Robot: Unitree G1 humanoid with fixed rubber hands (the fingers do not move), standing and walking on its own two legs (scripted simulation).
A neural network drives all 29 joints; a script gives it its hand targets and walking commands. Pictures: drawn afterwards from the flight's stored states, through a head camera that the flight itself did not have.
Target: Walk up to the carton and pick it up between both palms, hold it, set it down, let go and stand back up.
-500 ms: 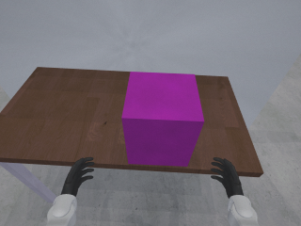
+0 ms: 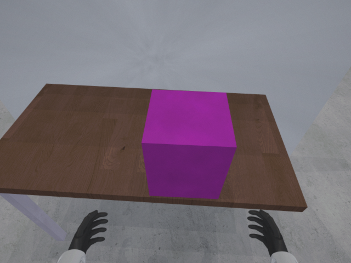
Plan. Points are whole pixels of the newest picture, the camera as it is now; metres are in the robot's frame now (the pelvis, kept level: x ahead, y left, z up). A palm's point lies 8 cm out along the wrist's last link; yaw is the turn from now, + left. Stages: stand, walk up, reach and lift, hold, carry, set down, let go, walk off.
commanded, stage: set down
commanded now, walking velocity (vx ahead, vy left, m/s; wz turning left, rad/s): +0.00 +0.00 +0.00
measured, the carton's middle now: (186, 146) +0.44 -0.01 -0.01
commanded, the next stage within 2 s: let go in 0.34 s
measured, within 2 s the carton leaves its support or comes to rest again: neither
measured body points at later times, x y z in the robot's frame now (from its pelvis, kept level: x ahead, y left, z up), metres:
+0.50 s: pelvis -0.01 +0.00 +0.00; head -0.01 +0.01 +0.45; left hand +0.16 +0.24 -0.09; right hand +0.16 -0.22 -0.08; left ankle +0.00 +0.12 -0.75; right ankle -0.03 -0.10 -0.75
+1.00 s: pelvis -0.02 +0.00 -0.01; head -0.01 +0.01 +0.44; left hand +0.14 +0.26 -0.09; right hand +0.13 -0.24 -0.11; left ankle +0.00 +0.12 -0.75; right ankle -0.03 -0.10 -0.75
